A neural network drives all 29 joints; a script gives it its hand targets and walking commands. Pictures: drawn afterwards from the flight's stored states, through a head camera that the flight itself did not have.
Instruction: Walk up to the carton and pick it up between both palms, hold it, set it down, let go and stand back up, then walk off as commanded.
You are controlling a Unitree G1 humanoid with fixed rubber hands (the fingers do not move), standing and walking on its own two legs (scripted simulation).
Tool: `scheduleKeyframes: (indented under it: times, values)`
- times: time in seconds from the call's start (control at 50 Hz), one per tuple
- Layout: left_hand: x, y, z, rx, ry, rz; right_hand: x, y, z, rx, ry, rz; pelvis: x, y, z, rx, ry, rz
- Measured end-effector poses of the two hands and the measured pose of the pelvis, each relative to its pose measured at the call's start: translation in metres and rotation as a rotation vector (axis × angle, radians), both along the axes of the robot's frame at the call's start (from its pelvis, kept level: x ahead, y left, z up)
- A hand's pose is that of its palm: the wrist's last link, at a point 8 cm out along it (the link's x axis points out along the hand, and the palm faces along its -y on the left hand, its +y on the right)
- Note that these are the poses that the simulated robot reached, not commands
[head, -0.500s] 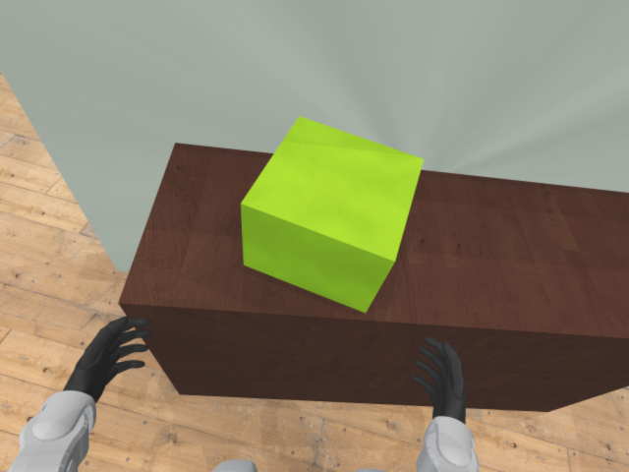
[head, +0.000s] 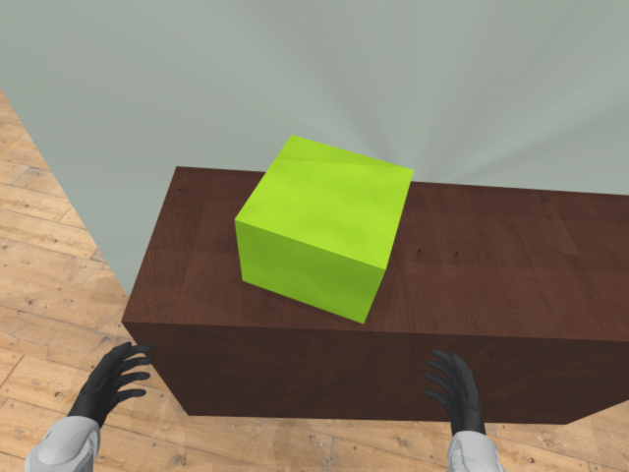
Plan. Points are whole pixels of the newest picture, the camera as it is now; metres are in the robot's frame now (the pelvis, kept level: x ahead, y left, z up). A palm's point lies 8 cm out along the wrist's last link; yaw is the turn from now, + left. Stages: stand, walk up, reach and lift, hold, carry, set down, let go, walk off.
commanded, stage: set down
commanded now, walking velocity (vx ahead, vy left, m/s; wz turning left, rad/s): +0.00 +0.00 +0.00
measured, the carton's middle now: (326, 226) +0.51 -0.03 -0.06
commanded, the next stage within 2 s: let go in 1.42 s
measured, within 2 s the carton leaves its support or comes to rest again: neither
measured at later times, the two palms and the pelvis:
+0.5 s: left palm (131, 414) +0.20 +0.23 -0.05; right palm (486, 430) +0.18 -0.24 -0.07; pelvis +0.02 -0.02 +0.00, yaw +0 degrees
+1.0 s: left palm (137, 437) +0.17 +0.22 -0.07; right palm (495, 449) +0.16 -0.25 -0.08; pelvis +0.01 -0.02 +0.00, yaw +0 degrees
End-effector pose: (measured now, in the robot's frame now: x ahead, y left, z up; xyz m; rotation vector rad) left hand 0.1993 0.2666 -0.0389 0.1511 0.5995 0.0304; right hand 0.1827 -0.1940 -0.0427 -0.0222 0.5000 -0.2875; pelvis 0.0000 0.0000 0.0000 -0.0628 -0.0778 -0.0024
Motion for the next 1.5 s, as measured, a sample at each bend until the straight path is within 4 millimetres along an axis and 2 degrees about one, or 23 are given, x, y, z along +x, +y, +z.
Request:
scheduleKeyframes:
  times: [0.24,0.52,0.86,1.5]
  values:
    - [0.004,-0.029,-0.008,-0.031,0.074,0.047,0.001,-0.023,-0.012,0.005,0.079,0.044,0.010,-0.013,0.002,0.018,0.010,0.001]
    - [-0.005,-0.041,-0.015,-0.028,0.145,0.069,-0.007,-0.042,-0.032,0.014,0.183,0.066,0.020,-0.024,0.004,0.033,0.024,0.001]
    - [-0.023,-0.048,-0.027,-0.018,0.219,0.128,-0.026,-0.050,-0.041,0.012,0.244,0.124,0.015,-0.025,0.004,0.033,0.006,0.001]
    - [-0.030,-0.051,-0.034,-0.019,0.255,0.152,-0.030,-0.051,-0.044,0.006,0.269,0.159,0.014,-0.025,0.004,0.033,0.006,0.001]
